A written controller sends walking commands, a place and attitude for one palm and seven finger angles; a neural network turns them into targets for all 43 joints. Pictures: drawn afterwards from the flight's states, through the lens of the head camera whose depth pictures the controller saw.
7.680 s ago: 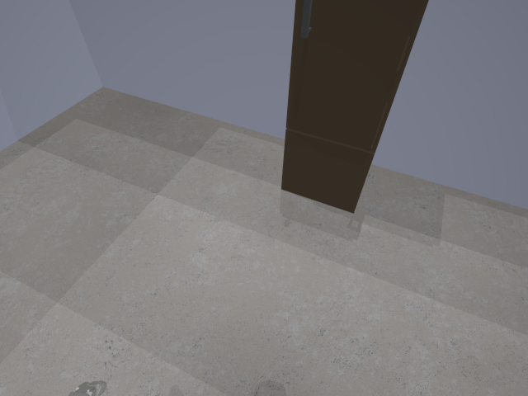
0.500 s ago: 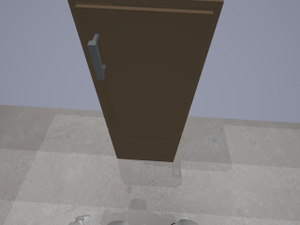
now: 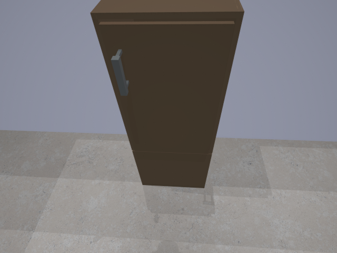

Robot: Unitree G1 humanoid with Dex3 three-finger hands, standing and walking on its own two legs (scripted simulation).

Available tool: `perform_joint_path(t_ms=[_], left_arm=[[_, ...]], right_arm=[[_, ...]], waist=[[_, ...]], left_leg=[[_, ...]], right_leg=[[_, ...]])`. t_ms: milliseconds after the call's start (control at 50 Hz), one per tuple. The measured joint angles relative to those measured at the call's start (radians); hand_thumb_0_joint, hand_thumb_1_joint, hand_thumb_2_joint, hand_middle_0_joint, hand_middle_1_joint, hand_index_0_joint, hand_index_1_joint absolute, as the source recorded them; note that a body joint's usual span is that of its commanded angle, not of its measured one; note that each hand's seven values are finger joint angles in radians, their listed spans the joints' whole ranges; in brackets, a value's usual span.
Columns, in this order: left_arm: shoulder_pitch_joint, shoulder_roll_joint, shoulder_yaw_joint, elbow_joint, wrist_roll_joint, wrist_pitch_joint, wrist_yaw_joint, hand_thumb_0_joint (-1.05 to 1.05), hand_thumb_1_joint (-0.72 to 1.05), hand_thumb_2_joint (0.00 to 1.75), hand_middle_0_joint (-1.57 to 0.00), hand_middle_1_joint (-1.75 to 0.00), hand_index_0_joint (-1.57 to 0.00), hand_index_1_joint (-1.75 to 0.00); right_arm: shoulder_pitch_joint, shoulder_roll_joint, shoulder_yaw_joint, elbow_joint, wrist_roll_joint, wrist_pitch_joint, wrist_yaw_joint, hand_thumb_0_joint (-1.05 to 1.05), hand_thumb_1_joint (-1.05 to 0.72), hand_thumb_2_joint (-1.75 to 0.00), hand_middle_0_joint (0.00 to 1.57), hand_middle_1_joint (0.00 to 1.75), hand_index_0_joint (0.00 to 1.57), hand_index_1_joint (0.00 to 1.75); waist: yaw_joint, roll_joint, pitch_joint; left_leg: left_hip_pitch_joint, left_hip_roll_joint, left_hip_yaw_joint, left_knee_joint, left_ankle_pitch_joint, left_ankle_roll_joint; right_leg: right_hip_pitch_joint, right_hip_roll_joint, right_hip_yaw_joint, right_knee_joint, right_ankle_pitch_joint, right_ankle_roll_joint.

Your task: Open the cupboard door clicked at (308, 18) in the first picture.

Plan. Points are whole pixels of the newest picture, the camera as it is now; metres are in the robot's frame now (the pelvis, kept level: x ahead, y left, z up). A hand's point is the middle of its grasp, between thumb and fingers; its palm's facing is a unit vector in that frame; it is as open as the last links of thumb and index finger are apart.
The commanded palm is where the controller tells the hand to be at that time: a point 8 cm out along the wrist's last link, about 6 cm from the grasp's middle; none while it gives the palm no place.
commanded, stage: come to a stop and stand still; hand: left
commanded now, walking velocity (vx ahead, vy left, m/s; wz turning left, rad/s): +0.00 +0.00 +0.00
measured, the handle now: (122, 73) +0.58 +0.17 +0.12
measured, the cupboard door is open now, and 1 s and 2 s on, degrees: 0 0 0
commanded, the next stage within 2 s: look again from close up in 0.14 s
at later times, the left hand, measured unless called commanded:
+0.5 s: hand out of the picture +0.06 +0.16 -0.17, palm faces -0.03 -0.98 -0.21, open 7.4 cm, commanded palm none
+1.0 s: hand (102, 223) +0.20 +0.18 -0.05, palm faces +0.26 -0.95 -0.15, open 7.5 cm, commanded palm +0.15 +0.23 -0.04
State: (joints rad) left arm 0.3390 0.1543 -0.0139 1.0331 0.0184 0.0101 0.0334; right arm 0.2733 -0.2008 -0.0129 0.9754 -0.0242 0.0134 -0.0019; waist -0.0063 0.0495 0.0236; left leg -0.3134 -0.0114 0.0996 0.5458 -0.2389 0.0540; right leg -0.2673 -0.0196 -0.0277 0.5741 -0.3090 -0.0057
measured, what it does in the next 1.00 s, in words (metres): stands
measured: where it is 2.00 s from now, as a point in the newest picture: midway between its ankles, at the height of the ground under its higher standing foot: outside the picture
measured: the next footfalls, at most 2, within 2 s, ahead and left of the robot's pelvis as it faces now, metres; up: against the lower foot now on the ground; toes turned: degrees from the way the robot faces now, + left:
none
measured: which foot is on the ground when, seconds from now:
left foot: down 0.00-1.00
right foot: down 0.00-1.00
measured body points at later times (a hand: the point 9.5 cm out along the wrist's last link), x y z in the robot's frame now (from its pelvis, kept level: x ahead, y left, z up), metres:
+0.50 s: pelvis +0.02 -0.02 +0.01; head +0.04 -0.02 +0.46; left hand +0.06 +0.21 -0.15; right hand +0.04 -0.25 -0.15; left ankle +0.03 +0.09 -0.73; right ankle +0.00 -0.12 -0.73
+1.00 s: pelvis +0.04 -0.02 +0.00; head +0.06 -0.03 +0.45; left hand +0.18 +0.23 -0.04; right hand +0.14 -0.27 -0.12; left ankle +0.04 +0.09 -0.73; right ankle +0.00 -0.12 -0.73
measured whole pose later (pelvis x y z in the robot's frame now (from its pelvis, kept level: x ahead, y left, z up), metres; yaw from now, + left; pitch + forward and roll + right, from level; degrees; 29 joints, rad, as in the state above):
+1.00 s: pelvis +0.04 -0.02 +0.00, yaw +2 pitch +2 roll +1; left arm 0.43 0.17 0.08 0.25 -0.14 -0.07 0.05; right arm 0.28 -0.21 -0.02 0.85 0.02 -0.21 -0.06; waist -0.01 0.00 -0.01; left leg -0.28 -0.02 0.07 0.51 -0.27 0.02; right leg -0.22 -0.02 -0.06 0.56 -0.37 -0.02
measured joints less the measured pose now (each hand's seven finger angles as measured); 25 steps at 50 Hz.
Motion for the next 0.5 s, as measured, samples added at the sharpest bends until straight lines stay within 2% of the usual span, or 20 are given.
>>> perform_joint_path(t_ms=[140,340,500], left_arm=[[0.013,0.010,-0.012,0.023,-0.005,-0.017,-0.003,0.00,0.90,0.90,-0.20,-0.30,-0.20,-0.30],[-0.059,0.013,-0.015,0.025,-0.008,-0.028,-0.005,0.00,0.90,0.90,-0.20,-0.30,-0.20,-0.30],[-0.104,0.039,-0.005,0.032,-0.009,-0.028,-0.007,0.00,0.91,0.90,-0.20,-0.30,-0.20,-0.30]], right_arm=[[0.004,0.006,0.015,0.041,0.006,-0.012,-0.001,0.01,-0.92,-0.90,0.20,0.30,0.20,0.29],[-0.011,0.020,0.025,0.100,0.008,-0.029,-0.007,0.01,-0.91,-0.90,0.20,0.30,0.20,0.29],[-0.033,0.020,0.025,0.126,0.008,-0.034,-0.015,0.01,-0.91,-0.90,0.20,0.30,0.20,0.29]], waist=[[0.005,-0.007,-0.004],[0.001,-0.047,0.000],[-0.001,-0.067,0.002]], left_leg=[[0.037,0.004,0.004,-0.040,0.014,-0.012],[0.064,0.018,0.001,-0.077,0.020,-0.027],[0.082,0.024,-0.001,-0.085,0.008,-0.034]], right_leg=[[0.027,0.006,0.006,-0.026,0.006,-0.004],[0.058,0.022,0.003,-0.075,0.019,-0.016],[0.083,0.030,0.002,-0.097,0.015,-0.021]])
